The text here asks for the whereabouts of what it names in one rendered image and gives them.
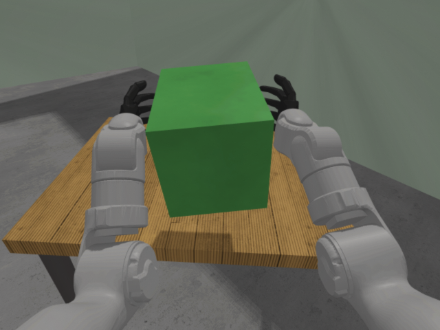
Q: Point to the carton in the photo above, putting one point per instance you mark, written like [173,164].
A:
[210,132]

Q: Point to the right robot hand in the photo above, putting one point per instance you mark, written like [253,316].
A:
[287,96]

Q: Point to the table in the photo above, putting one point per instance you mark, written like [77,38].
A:
[281,235]

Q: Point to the left robot forearm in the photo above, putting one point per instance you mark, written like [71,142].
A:
[117,177]

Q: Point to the robot right upper arm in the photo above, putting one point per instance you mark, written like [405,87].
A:
[364,265]

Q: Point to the left robot hand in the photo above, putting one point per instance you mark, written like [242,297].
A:
[132,99]

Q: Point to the robot left upper arm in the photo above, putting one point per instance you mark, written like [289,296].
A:
[112,280]

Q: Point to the right robot forearm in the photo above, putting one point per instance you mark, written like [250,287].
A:
[335,197]

